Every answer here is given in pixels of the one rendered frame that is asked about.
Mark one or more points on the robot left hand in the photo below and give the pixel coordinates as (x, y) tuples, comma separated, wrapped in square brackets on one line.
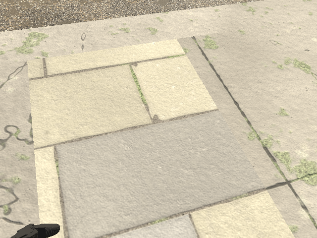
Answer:
[(38, 231)]

